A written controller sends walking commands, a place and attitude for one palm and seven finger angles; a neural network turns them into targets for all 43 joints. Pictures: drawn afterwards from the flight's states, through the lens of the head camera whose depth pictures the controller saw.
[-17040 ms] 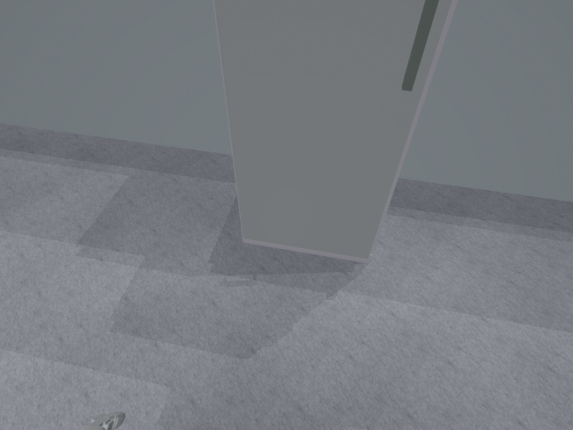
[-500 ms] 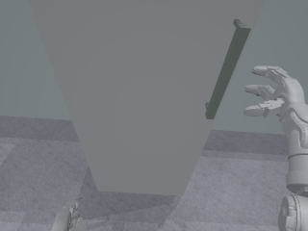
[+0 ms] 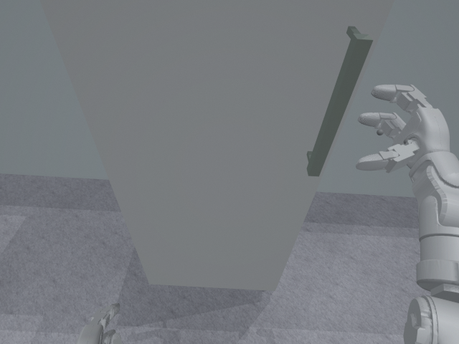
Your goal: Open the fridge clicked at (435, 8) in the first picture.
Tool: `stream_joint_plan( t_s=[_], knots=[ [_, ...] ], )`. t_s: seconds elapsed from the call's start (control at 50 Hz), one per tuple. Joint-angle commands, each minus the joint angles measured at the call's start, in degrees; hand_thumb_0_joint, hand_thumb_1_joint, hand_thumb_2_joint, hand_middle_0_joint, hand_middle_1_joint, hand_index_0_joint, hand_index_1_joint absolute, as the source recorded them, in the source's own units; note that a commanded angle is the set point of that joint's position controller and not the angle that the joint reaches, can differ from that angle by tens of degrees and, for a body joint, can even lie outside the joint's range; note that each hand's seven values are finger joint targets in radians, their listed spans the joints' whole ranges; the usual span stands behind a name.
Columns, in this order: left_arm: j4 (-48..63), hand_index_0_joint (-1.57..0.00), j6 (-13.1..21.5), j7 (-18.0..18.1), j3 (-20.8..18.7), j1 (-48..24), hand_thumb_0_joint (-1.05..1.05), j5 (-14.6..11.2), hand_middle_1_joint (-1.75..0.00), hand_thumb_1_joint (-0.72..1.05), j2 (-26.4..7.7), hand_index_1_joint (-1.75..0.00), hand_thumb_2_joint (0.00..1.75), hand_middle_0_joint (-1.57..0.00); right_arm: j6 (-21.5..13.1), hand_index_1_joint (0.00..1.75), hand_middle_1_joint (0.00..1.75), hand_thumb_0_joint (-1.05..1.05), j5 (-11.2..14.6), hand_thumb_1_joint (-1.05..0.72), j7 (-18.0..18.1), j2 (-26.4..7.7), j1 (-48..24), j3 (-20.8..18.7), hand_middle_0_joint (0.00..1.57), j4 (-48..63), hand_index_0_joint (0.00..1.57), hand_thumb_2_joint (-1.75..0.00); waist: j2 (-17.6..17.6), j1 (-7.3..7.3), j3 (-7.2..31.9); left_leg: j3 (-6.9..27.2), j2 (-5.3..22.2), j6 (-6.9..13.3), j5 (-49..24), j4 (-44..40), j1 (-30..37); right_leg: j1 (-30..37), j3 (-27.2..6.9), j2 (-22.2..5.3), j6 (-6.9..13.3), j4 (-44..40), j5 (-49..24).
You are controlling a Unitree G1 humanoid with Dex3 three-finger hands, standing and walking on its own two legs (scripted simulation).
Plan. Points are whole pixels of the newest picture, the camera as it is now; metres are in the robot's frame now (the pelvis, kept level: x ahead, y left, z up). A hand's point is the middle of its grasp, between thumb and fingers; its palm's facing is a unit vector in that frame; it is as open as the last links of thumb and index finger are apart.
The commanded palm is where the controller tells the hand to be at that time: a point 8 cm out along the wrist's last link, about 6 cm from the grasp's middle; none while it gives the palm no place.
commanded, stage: move the hooked fingers beside the handle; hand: right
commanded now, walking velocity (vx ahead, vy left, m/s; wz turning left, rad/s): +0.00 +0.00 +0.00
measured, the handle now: (330, 111) +0.47 -0.14 +0.21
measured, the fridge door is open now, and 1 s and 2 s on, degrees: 0 0 0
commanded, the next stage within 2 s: none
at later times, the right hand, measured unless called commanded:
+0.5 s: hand (373, 131) +0.41 -0.20 +0.22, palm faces +0.01 +1.00 -0.03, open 14.0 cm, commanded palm +0.38 -0.24 +0.22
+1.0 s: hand (376, 139) +0.39 -0.19 +0.21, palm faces -0.01 +1.00 +0.00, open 14.0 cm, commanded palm +0.37 -0.25 +0.22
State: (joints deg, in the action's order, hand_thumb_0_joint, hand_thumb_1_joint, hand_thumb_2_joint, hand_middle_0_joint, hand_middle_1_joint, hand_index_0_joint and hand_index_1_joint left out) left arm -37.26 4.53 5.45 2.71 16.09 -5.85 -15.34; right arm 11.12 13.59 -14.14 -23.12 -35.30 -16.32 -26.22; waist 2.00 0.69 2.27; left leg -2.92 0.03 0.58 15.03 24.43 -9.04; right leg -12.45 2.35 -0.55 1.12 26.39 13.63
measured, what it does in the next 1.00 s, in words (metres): stands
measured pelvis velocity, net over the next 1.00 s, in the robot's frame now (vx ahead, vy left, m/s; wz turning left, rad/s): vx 0.01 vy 0.00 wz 0.00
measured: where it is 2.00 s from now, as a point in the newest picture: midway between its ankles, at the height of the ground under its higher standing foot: outside the picture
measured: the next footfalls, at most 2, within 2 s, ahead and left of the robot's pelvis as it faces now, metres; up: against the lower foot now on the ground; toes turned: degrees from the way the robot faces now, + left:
none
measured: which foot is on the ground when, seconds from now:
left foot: down 0.00-1.00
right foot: down 0.00-1.00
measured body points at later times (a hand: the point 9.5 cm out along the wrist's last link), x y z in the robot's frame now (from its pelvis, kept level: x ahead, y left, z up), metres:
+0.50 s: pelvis +0.00 +0.00 +0.00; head -0.01 +0.02 +0.45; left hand +0.15 +0.25 -0.10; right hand +0.40 -0.25 +0.22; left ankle -0.02 +0.11 -0.74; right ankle +0.00 -0.11 -0.74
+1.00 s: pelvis +0.01 +0.00 +0.00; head -0.01 +0.01 +0.45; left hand +0.15 +0.25 -0.09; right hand +0.38 -0.25 +0.22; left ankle -0.02 +0.11 -0.74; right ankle +0.00 -0.11 -0.74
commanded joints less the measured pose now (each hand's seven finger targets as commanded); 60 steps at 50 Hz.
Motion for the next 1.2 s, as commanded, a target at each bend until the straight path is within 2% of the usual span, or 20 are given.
stream_joint_plan(
  t_s=[0.0,0.02,0.08,0.2,0.28,0.32,0.38,0.42,0.46,0.54,0.56,0.64,0.68,0.72,0.74,0.82,0.94,1.0,1.1,1.18],
  knots=[
    [8.3,-0.2,2.9,0.3,-2.4,-6.3,0.0,0.1,-0.3,0.9,-7.2,-0.3,0.9,-0.2,-0.8,1.2,1.2,0.0,-0.2,0.5,2.0,-13.1,-27.5,-2.8,0.3,8.0,0.3,-0.3,1.4,0.3,10.8,0.6,-0.5,1.1,-13.2,-3.1,-3.9,9.1,-3.2,-0.2,1.1,-2.9,-11.5],
    [8.3,-0.2,2.6,0.2,-2.4,-6.2,0.0,0.0,-0.3,0.9,-7.3,-0.3,0.9,-0.2,0.6,1.2,1.2,0.0,-0.4,0.5,2.3,-11.4,-26.7,-1.4,0.3,6.2,0.3,-0.3,0.8,0.47,9.9,0.6,-0.3,1.1,-12.6,-3.1,-4.2,8.0,-3.3,-0.1,1.1,-3.2,-10.6],
    [8.9,-0.2,1.4,0.0,-2.6,-6.0,0.0,0.0,-0.3,0.9,-7.6,-0.3,0.9,-0.2,3.1,1.2,1.2,0.0,-1.0,0.5,2.7,-14.0,-23.9,-3.3,0.3,3.3,0.3,-0.3,-2.4,-0.34,10.4,0.9,-0.1,0.8,-13.5,-3.2,-2.8,6.4,-2.7,0.0,1.3,-3.0,-10.8],
    [10.8,-0.2,1.9,0.1,-2.5,-7.4,0.0,0.6,-0.3,0.9,-6.5,-0.3,0.9,-0.2,-3.8,1.2,1.2,0.0,-0.4,0.5,2.6,-15.7,-32.8,-4.3,0.3,17.0,0.3,-0.3,0.0,0.18,19.7,1.7,-0.3,0.9,-19.3,-2.0,0.9,13.0,-2.6,-0.1,1.8,-1.6,-16.8],
    [9.7,-0.2,2.2,0.3,-2.2,-7.0,0.0,0.6,-0.3,0.9,-6.6,-0.3,0.9,-0.2,-4.1,1.2,1.2,0.0,-0.6,0.5,2.4,-17.6,-31.1,-6.3,0.3,13.3,0.3,-0.3,0.6,-0.11,17.5,1.7,-0.4,0.9,-19.6,-2.4,1.1,11.7,-2.3,-0.1,1.7,-1.9,-16.4],
    [9.1,-0.2,1.8,0.3,-2.2,-6.9,0.0,0.3,-0.3,0.9,-6.6,-0.3,0.9,-0.2,-1.9,1.2,1.2,0.0,-1.1,0.5,1.9,-14.4,-29.2,-3.5,0.3,9.3,0.3,-0.3,2.8,0.38,14.0,1.3,-0.3,1.0,-18.2,-2.7,-1.0,10.6,-2.1,0.0,1.3,-2.2,-15.1],
    [9.0,-0.2,1.1,0.1,-2.4,-6.3,0.0,-0.1,-0.3,0.9,-7.1,-0.3,0.9,-0.2,1.9,1.2,1.2,0.0,-1.1,0.5,1.2,-10.4,-25.9,0.1,0.3,3.8,0.3,-0.3,1.0,0.77,10.0,0.7,-0.3,1.0,-16.0,-3.1,-3.3,8.2,-2.6,0.0,1.2,-2.5,-12.7],
    [9.6,-0.2,0.9,-0.1,-2.7,-6.2,0.0,-0.1,-0.3,0.9,-7.2,-0.3,0.9,-0.2,3.1,1.2,1.2,0.0,-0.5,0.5,0.8,-9.0,-24.5,0.8,0.3,4.1,0.3,-0.3,-0.2,0.69,10.8,0.7,-0.3,1.0,-15.8,-3.0,-3.7,8.4,-2.8,0.0,1.3,-2.2,-12.5],
    [10.3,-0.2,0.8,-0.1,-2.8,-6.6,0.0,0.0,-0.3,0.9,-7.4,-0.3,0.9,-0.2,1.9,1.2,1.2,0.0,0.3,0.5,0.8,-11.5,-24.9,-1.5,0.3,7.5,0.3,-0.3,-3.1,0.07,13.8,0.8,-0.3,1.0,-18.2,-2.6,-1.2,9.0,-2.8,0.1,1.6,-1.8,-14.5],
    [11.0,-0.2,1.3,0.1,-2.7,-7.6,0.0,0.5,-0.3,0.9,-6.6,-0.3,0.9,-0.2,-2.9,1.2,1.2,0.0,0.6,0.5,2.2,-16.1,-30.4,-5.1,0.3,16.9,0.3,-0.3,-3.6,-0.35,18.5,1.4,-0.5,0.7,-20.0,-2.2,1.5,11.4,-2.5,0.1,2.0,-1.4,-16.8],
    [11.0,-0.2,1.4,0.1,-2.4,-7.7,0.0,0.7,-0.3,0.9,-6.5,-0.3,0.9,-0.2,-3.9,1.2,1.2,0.0,0.3,0.5,2.7,-16.5,-32.9,-5.4,0.3,19.0,0.3,-0.3,-1.5,-0.35,19.8,1.6,-0.4,0.8,-20.7,-1.9,2.3,12.0,-2.6,0.3,2.0,-1.7,-17.6],
    [9.4,-0.2,1.2,0.3,-2.3,-6.8,0.0,0.8,-0.3,0.9,-6.7,-0.3,0.9,-0.2,-3.4,1.2,1.2,0.0,-1.2,0.5,3.6,-18.8,-30.1,-7.2,0.3,12.8,0.3,-0.3,-0.5,-0.45,16.4,1.6,-0.4,0.7,-19.9,-2.7,2.0,10.1,-1.9,0.1,1.8,-2.0,-16.6],
    [9.3,-0.2,0.9,0.2,-2.2,-6.8,0.0,0.5,-0.3,0.9,-6.6,-0.3,0.9,-0.2,-1.4,1.2,1.2,0.0,-2.0,0.5,3.1,-17.1,-29.0,-5.6,0.3,9.8,0.3,-0.3,3.4,-0.26,14.9,1.7,-0.2,1.0,-20.4,-2.6,1.0,9.9,-1.8,0.4,1.5,-2.1,-16.5],
    [9.5,-0.2,0.5,0.1,-2.3,-6.7,0.0,0.2,-0.3,0.9,-6.8,-0.3,0.9,-0.2,0.8,1.2,1.2,0.0,-1.8,0.5,1.8,-14.2,-25.7,-3.1,0.3,6.5,0.3,-0.3,4.1,-0.03,12.7,1.4,-0.2,1.2,-19.7,-2.7,-0.5,9.0,-1.9,0.3,1.3,-2.1,-15.9],
    [9.7,-0.2,0.4,-0.1,-2.6,-6.3,0.0,0.1,-0.3,0.9,-7.0,-0.3,0.9,-0.2,1.6,1.2,1.2,0.0,-1.2,0.5,0.9,-11.9,-23.2,-1.7,0.3,4.9,0.3,-0.3,1.4,0.14,12.9,1.1,-0.2,1.1,-20.8,-2.7,-0.2,8.8,-1.8,0.2,1.4,-1.7,-16.6],
    [11.6,-0.2,0.3,-0.2,-2.9,-7.4,0.0,-0.1,-0.3,0.9,-7.2,-0.3,0.9,-0.2,1.6,1.2,1.2,0.0,0.9,0.5,-1.5,-11.3,-22.4,-1.5,0.3,10.8,0.3,-0.3,-2.5,-0.08,15.3,0.9,-0.3,0.9,-22.5,-1.9,0.1,10.2,-2.2,0.2,1.7,-1.3,-17.4],
    [11.4,-0.2,1.3,-0.2,-2.4,-8.6,0.0,0.4,-0.3,0.9,-6.4,-0.3,0.9,-0.2,-2.3,1.2,1.2,0.0,1.5,0.5,1.2,-14.6,-28.3,-4.4,0.3,21.7,0.3,-0.3,-1.2,-0.42,16.9,1.0,-0.8,0.9,-20.4,-2.4,0.3,12.6,-2.6,0.2,1.8,-1.4,-18.1],
    [9.7,-0.2,0.7,0.2,-2.1,-8.1,0.0,0.5,-0.3,0.9,-6.6,-0.3,0.9,-0.2,-0.5,1.2,1.2,0.0,-0.2,0.5,2.9,-16.3,-27.9,-5.9,0.3,15.0,0.3,-0.3,-0.1,-0.13,13.2,1.0,-0.7,0.9,-16.9,-3.0,-1.0,9.8,-2.7,0.3,1.5,-2.4,-14.5],
    [9.1,-0.2,0.0,0.6,-2.0,-7.6,0.0,0.2,-0.3,0.9,-6.9,-0.3,0.9,-0.2,2.4,1.2,1.2,0.0,-1.3,0.5,2.5,-13.7,-28.3,-2.1,0.3,7.3,0.3,-0.3,1.1,0.91,10.5,1.1,-0.4,0.9,-12.5,-4.0,-3.2,8.1,-3.0,0.2,1.3,-3.0,-10.3],
    [9.7,-0.2,0.4,0.8,-2.3,-7.2,0.0,0.3,-0.3,0.9,-7.0,-0.3,0.9,-0.2,0.5,1.2,1.2,0.0,-0.1,0.5,0.6,-11.7,-32.1,0.1,0.3,8.5,0.3,-0.3,-0.6,1.74,14.6,1.1,-0.4,1.0,-14.6,-3.5,-2.5,10.4,-3.3,0.2,1.6,-2.1,-11.9]
  ],
)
